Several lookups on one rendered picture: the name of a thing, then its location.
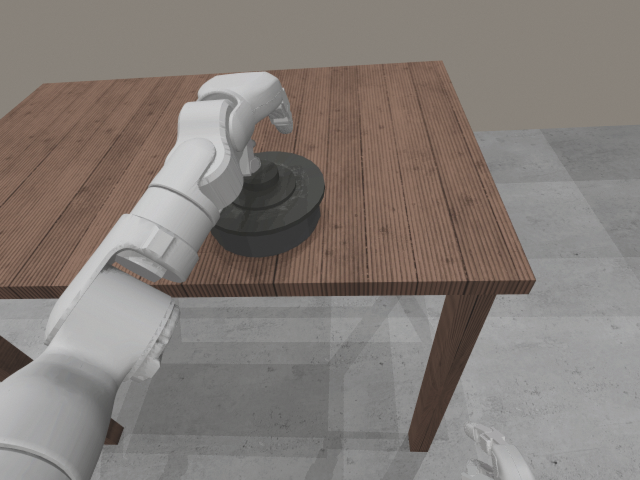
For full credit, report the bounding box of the right robot hand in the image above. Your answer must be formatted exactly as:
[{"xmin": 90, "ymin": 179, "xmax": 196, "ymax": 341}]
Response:
[{"xmin": 461, "ymin": 421, "xmax": 536, "ymax": 480}]

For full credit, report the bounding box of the robot left forearm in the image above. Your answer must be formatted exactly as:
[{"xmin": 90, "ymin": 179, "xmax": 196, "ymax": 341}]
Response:
[{"xmin": 44, "ymin": 88, "xmax": 255, "ymax": 346}]

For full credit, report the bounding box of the left robot hand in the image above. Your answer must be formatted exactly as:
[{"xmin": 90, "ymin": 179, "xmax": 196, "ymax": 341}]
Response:
[{"xmin": 198, "ymin": 72, "xmax": 293, "ymax": 176}]

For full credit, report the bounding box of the table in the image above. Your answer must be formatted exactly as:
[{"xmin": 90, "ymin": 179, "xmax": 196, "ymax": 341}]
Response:
[{"xmin": 0, "ymin": 60, "xmax": 536, "ymax": 452}]

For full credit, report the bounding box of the robot left upper arm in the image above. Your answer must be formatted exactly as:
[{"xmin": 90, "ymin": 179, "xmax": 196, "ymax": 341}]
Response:
[{"xmin": 0, "ymin": 264, "xmax": 180, "ymax": 480}]

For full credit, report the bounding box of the knob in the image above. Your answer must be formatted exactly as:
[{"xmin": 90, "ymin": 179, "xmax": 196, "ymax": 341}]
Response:
[{"xmin": 243, "ymin": 160, "xmax": 279, "ymax": 191}]

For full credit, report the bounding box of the lid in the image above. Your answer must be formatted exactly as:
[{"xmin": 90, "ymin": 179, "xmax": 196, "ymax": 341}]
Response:
[{"xmin": 214, "ymin": 151, "xmax": 325, "ymax": 237}]

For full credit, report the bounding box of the pot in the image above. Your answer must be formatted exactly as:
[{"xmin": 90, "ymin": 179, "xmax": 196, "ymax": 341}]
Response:
[{"xmin": 211, "ymin": 205, "xmax": 321, "ymax": 258}]

